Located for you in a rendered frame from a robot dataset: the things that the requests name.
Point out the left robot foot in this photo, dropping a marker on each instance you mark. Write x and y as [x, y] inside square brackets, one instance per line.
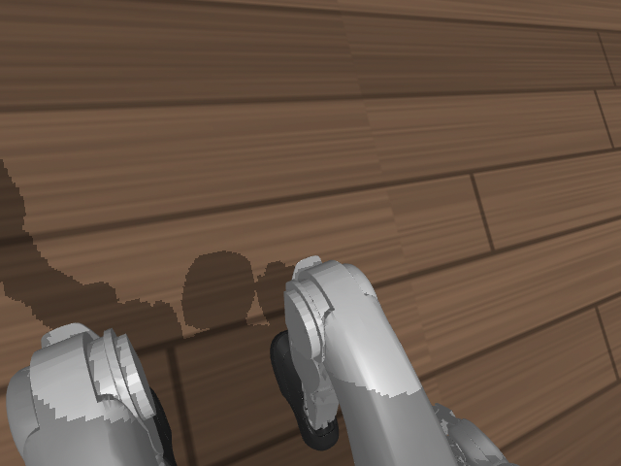
[164, 431]

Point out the right robot hand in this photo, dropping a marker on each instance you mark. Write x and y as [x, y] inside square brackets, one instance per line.
[470, 446]

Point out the right robot foot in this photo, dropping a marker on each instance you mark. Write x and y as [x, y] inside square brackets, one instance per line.
[290, 386]

